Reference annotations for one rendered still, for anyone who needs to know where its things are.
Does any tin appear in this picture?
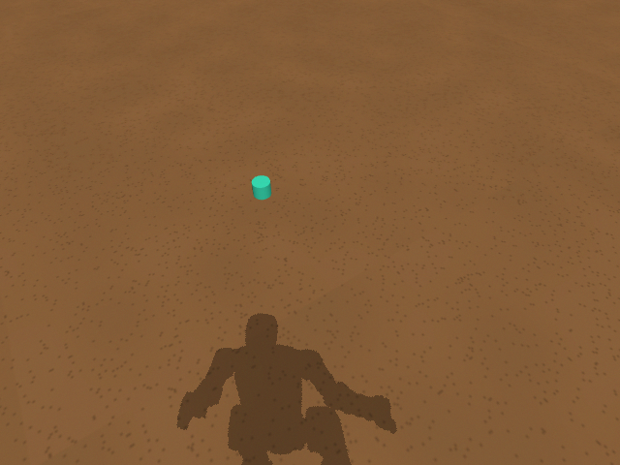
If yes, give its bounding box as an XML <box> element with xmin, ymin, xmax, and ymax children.
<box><xmin>252</xmin><ymin>175</ymin><xmax>271</xmax><ymax>200</ymax></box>

